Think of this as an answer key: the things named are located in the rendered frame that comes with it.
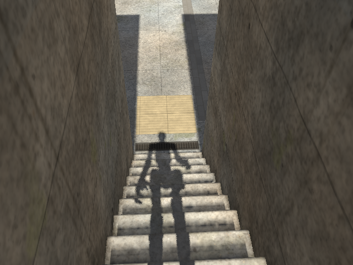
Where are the stairs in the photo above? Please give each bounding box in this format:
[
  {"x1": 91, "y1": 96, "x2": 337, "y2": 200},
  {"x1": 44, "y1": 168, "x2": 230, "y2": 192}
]
[{"x1": 102, "y1": 152, "x2": 267, "y2": 265}]

